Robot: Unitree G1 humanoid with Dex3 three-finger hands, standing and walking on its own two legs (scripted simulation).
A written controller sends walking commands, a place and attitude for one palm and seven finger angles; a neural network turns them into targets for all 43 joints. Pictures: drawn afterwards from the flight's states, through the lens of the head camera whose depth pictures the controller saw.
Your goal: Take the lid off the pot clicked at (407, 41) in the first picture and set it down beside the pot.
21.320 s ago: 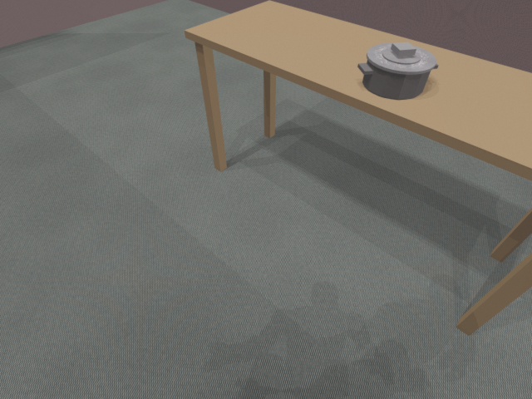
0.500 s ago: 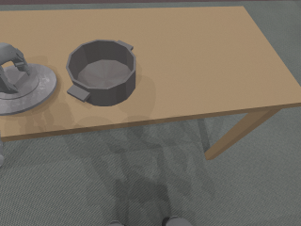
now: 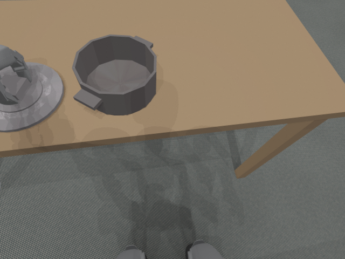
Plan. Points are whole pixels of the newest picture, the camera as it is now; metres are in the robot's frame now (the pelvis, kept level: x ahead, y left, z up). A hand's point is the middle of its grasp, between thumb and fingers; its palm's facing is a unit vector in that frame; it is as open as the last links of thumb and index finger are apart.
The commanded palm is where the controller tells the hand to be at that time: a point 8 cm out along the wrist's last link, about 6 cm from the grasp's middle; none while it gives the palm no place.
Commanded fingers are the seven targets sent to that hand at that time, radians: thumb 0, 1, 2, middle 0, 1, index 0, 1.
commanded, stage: open the fingers wide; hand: left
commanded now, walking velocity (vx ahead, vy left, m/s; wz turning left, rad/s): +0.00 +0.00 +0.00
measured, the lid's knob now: (12, 87) +0.51 +0.32 +0.06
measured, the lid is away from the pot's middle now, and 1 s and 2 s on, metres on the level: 0.23 0.24 0.24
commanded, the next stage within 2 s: raise the empty hand in 1.04 s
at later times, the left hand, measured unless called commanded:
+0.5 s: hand (1, 91) +0.47 +0.32 +0.08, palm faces -0.45 -0.12 -0.89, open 8.6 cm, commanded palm +0.50 +0.32 +0.14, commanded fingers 0.00 0.17 0.68 -0.44 -0.96 -0.44 -0.96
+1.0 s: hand out of the picture +0.46 +0.33 +0.08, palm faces -0.45 -0.13 -0.88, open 10.9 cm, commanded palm +0.50 +0.32 +0.14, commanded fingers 0.00 0.02 0.58 -0.32 -0.91 -0.32 -0.91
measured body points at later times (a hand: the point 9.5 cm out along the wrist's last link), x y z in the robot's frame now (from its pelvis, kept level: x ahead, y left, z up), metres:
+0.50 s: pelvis +0.00 +0.00 +0.00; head +0.11 +0.01 +0.44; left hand +0.49 +0.32 +0.13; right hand +0.00 -0.28 -0.11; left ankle -0.01 +0.09 -0.70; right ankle +0.00 -0.17 -0.70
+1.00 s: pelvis +0.00 +0.00 +0.00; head +0.11 +0.02 +0.44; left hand +0.48 +0.33 +0.13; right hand +0.00 -0.29 -0.11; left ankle -0.01 +0.09 -0.70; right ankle +0.00 -0.17 -0.70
